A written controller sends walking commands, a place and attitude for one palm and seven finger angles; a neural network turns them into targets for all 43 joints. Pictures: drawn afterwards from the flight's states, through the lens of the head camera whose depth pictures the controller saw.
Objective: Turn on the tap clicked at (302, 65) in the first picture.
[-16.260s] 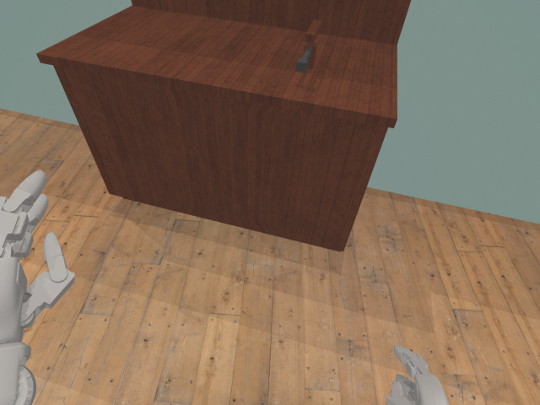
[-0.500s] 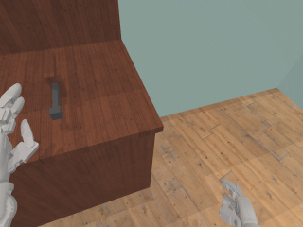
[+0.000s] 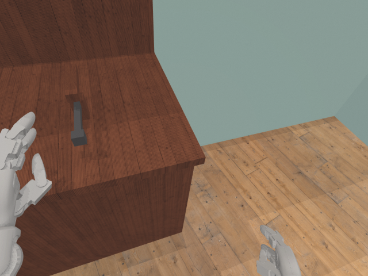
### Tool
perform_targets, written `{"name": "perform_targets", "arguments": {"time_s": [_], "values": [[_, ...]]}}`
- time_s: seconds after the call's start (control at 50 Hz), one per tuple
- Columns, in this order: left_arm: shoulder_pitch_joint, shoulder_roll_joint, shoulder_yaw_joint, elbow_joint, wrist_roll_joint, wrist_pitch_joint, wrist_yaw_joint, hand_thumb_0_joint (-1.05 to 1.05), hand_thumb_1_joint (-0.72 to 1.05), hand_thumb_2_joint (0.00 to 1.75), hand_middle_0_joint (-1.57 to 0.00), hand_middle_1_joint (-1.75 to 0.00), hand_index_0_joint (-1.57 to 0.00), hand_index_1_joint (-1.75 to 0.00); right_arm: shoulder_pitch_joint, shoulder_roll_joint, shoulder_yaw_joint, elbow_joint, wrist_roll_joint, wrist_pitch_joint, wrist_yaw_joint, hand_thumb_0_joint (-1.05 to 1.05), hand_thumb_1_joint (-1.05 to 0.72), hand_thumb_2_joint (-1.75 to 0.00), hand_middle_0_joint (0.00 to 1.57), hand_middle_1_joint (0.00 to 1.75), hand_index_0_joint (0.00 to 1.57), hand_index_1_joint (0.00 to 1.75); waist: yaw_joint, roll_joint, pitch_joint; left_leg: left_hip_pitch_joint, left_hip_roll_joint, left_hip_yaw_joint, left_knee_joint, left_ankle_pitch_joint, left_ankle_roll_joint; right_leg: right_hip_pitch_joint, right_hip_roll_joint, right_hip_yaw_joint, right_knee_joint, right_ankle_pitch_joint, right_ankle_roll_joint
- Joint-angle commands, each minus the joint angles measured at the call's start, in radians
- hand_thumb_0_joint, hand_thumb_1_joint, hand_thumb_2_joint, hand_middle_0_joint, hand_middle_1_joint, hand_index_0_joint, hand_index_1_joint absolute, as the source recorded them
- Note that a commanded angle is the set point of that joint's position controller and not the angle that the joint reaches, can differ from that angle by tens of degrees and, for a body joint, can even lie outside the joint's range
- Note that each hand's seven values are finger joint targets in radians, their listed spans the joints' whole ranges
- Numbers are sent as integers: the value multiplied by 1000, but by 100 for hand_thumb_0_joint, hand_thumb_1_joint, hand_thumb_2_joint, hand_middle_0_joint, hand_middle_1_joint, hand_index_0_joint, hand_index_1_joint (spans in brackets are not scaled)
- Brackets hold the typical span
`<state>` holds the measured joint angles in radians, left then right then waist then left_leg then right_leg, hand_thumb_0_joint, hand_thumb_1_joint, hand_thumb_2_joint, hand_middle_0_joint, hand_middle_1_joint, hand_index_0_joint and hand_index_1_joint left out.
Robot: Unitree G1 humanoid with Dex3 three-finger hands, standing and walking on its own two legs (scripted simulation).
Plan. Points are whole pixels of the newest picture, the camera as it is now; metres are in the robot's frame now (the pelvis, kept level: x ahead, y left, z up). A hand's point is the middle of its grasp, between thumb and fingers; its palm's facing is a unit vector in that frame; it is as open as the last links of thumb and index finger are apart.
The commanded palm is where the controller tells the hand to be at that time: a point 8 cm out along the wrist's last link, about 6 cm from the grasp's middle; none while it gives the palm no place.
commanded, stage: come to a stop and stand still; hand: left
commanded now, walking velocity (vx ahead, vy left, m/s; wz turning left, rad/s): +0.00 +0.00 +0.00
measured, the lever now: (79, 137) +0.39 +0.28 +0.06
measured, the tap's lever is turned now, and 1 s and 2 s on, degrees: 0 0 0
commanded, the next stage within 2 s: look again from close up in 0.14 s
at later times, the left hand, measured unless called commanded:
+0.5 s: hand (56, 185) +0.22 +0.23 +0.14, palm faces +0.40 -0.86 -0.33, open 7.4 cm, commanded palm +0.16 +0.26 +0.17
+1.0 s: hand (66, 193) +0.22 +0.22 +0.13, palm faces +0.27 -0.89 -0.36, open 7.4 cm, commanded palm +0.16 +0.27 +0.17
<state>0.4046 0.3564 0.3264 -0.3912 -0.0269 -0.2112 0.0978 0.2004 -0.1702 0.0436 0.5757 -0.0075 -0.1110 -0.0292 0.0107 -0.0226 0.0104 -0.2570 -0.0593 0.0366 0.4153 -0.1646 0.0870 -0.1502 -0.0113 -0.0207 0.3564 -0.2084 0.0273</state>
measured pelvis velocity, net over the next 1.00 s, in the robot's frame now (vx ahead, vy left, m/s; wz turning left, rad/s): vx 0.00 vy -0.01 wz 0.00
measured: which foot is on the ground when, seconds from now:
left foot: down 0.00-1.00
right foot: down 0.00-1.00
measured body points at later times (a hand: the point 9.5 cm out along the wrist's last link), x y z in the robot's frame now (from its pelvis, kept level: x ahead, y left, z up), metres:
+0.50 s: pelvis +0.00 -0.02 +0.00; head +0.02 +0.00 +0.45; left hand +0.19 +0.28 +0.16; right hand +0.19 -0.24 -0.07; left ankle +0.04 +0.05 -0.74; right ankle -0.01 -0.14 -0.74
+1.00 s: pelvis +0.00 -0.01 +0.00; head +0.02 +0.02 +0.45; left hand +0.20 +0.27 +0.15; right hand +0.17 -0.24 -0.07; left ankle +0.04 +0.05 -0.74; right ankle -0.01 -0.14 -0.74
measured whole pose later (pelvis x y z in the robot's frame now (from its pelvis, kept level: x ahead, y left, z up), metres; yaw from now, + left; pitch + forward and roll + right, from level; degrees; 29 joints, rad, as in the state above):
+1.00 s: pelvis +0.00 -0.01 +0.00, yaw +0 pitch +0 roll -2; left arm 0.49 0.35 0.28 -0.43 -0.03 -0.22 0.07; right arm 0.22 -0.20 0.01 0.57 0.01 -0.11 -0.02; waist 0.00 -0.03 0.02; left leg -0.28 -0.05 0.04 0.47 -0.20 0.08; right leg -0.17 0.00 -0.02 0.41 -0.24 0.02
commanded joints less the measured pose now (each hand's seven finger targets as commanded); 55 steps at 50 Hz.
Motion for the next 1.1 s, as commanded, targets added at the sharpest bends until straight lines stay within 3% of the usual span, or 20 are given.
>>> {"name": "perform_targets", "arguments": {"time_s": [0.0, 0.14, 0.26, 0.3, 0.32, 0.38, 0.52, 0.64, 0.66, 0.68, 0.7, 0.72, 0.74, 0.76, 0.82, 0.9, 0.92, 0.94, 1.02, 1.08], "values": [[-119, 169, 126, -285, -8, -71, 16, 0, 90, 90, -20, -30, -20, -30, -99, -153, -65, -168, 4, -54, -22, 0, -90, -90, 20, 30, 20, 30, 13, 121, -123, 61, 122, -154, -141, 9, -105, 39, 9, 11, -3, 48, -41], [-51, 144, 106, -286, -11, -54, 21, 0, 90, 90, -20, -30, -20, -30, -88, -157, -68, -157, 1, -54, -16, 0, -90, -90, 20, 30, 20, 30, 14, 115, -173, 138, 110, -125, -74, 213, -117, 33, 5, 3, -7, 117, -42], [-59, 136, 102, -203, -15, -36, 22, 0, 90, 90, -20, -30, -20, -30, -93, -155, -70, -155, 8, -30, -23, 0, -90, -90, 20, 30, 20, 30, 10, 65, -99, 83, 97, -117, -91, 72, -99, 8, -6, 20, -63, 75, -40], [-82, 133, 92, -207, -15, -36, 21, 0, 90, 90, -20, -30, -20, -30, -94, -156, -71, -157, 10, -27, -25, 0, -90, -90, 20, 30, 20, 30, 6, 66, -85, 85, 92, -114, -97, 22, -91, -9, -7, 25, -81, 49, -40], [-96, 162, 116, -224, -13, -35, 24, 0, 90, 90, -20, -30, -20, -30, -106, -158, -70, -160, 8, -27, -30, 0, -90, -90, 20, 30, 20, 30, 9, 80, -88, 89, 90, -112, -99, 16, -89, -10, -4, 27, -85, 49, -40], [-104, 143, 91, -229, -16, -35, 23, 0, 90, 90, -20, -30, -20, -30, -103, -153, -67, -164, 8, -27, -30, 0, -90, -90, 20, 30, 20, 30, 8, 65, -88, 91, 81, -109, -98, 0, -80, -3, -5, 29, -101, 46, -38], [-61, 176, 128, -274, -22, -35, 29, 0, 90, 90, -20, -30, -20, -30, -101, -156, -71, -164, 7, -28, -31, 0, -90, -90, 20, 30, 20, 30, 12, 108, -143, 132, 71, -96, -70, 121, -82, 31, -3, 20, -81, 130, -38], [-14, 148, 113, -241, -32, -22, 25, 0, 90, 90, -20, -30, -20, -30, -89, -154, -71, -163, 11, -14, -30, 0, -90, -90, 20, 30, 20, 30, 11, 78, -137, 139, 76, -94, -63, 202, -86, 29, -1, 8, -74, 166, -32], [-1104, 974, 682, -551, 130, -139, 19, 0, 90, 90, -20, -30, -20, -30, 9, -218, -80, -179, -24, -57, -12, 0, -90, -90, 20, 30, 20, 30, 3, -53, 75, -84, 145, -103, 56, 157, -45, -153, -92, 73, -115, 192, 8], [-495, 355, 288, 71, 42, -97, -18, 0, 90, 90, -20, -30, -20, -30, -64, -67, -25, -98, 6, -56, -14, 0, -90, -90, 20, 30, 20, 30, -2, -45, -138, 90, 105, -117, 4, 262, -40, -113, -100, 39, -23, 131, -60], [-191, 299, 260, 52, 4, -94, -16, 0, 90, 90, -20, -30, -20, -30, -51, -148, -89, -136, 1, -70, -17, 0, -90, -90, 20, 30, 20, 30, 54, -17, -116, 103, 116, -112, 27, 248, -66, -46, -72, 115, -62, 220, -57], [-94, 112, 121, 120, -17, -65, -17, 0, 90, 90, -20, -30, -20, -30, -41, -160, -104, -145, 29, -67, 0, 0, -90, -90, 20, 30, 20, 30, 32, 117, -197, 127, 112, -85, 30, 246, -72, 37, -84, 111, 7, 232, -79], [-135, 139, 94, -59, -22, -71, -22, 0, 90, 90, -20, -30, -20, -30, -37, -175, -107, -160, 30, -63, 10, 0, -90, -90, 20, 30, 20, 30, 29, 163, -220, 124, 119, -93, 21, 228, -62, 35, -85, 103, 17, 199, -57], [-97, 140, 92, -135, -27, -78, -23, 0, 90, 90, -20, -30, -20, -30, -44, -180, -107, -154, 28, -68, 20, 0, -90, -90, 20, 30, 20, 30, 26, 164, -227, 121, 133, -103, 14, 228, -56, 35, -76, 85, 23, 162, -49], [34, 90, 31, -224, -31, -65, -13, 0, 90, 90, -20, -30, -20, -30, -91, -156, -88, -175, 33, -71, 36, 0, -90, -90, 20, 30, 20, 30, 30, 77, -178, 85, 148, -118, -28, 115, -49, 17, -50, 53, 19, 73, -43], [-19, 218, 172, -258, -16, -74, 16, 0, 90, 90, -20, -30, -20, -30, -101, -161, -82, -185, 17, -67, 2, 0, -90, -90, 20, 30, 20, 30, 20, -48, -110, 9, 129, -136, -58, -55, -57, -10, -46, 53, -19, -34, -47], [-76, 291, 240, -298, -14, -78, 28, 0, 90, 90, -20, -30, -20, -30, -114, -163, -79, -184, 15, -61, -12, 0, -90, -90, 20, 30, 20, 30, 18, -26, -97, 14, 130, -135, -62, -66, -59, -24, -45, 53, -17, -45, -46], [-104, 256, 219, -290, -17, -85, 26, 0, 90, 90, -20, -30, -20, -30, -110, -157, -76, -180, 11, -61, -20, 0, -90, -90, 20, 30, 20, 30, 11, 6, -92, 0, 129, -143, -69, -80, -53, -13, -44, 47, -10, -46, -48], [-199, 246, 195, -329, -13, -99, 25, 0, 90, 90, -20, -30, -20, -30, -106, -152, -68, -176, 8, -75, -29, 0, -90, -90, 20, 30, 20, 30, 10, 178, -94, 3, 146, -164, -99, -84, -49, 25, -25, 38, 29, -1, -50], [-174, 171, 124, -310, -5, -107, 20, 0, 90, 90, -20, -30, -20, -30, -81, -156, -69, -156, 4, -95, -16, 0, -90, -90, 20, 30, 20, 30, 10, 184, -123, 36, 145, -165, -95, -27, -55, 38, -15, 34, 23, 39, -52]]}}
